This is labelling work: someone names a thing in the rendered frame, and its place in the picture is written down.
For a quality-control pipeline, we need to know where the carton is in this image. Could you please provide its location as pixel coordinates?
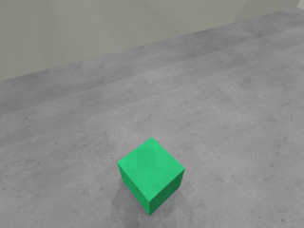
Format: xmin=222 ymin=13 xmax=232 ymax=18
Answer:
xmin=117 ymin=137 xmax=185 ymax=216

